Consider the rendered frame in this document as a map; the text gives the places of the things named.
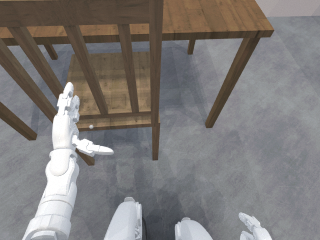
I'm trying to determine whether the table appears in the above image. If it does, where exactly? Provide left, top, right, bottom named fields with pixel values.
left=0, top=0, right=274, bottom=141

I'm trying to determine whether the chair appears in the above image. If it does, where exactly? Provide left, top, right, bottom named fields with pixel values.
left=0, top=0, right=164, bottom=166

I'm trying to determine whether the robot left thigh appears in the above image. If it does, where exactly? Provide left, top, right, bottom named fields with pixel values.
left=104, top=201, right=142, bottom=240

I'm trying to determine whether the robot right thigh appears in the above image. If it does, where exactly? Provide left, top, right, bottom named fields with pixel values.
left=175, top=220, right=213, bottom=240

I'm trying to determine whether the robot right hand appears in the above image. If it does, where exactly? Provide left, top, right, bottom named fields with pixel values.
left=238, top=212, right=272, bottom=240

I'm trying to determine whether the left robot forearm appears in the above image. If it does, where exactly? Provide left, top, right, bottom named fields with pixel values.
left=22, top=148, right=79, bottom=240

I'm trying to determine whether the robot thigh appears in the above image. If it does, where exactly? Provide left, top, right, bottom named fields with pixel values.
left=104, top=201, right=142, bottom=240
left=175, top=220, right=213, bottom=240

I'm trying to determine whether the robot left hand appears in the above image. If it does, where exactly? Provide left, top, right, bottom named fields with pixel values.
left=52, top=82, right=114, bottom=157

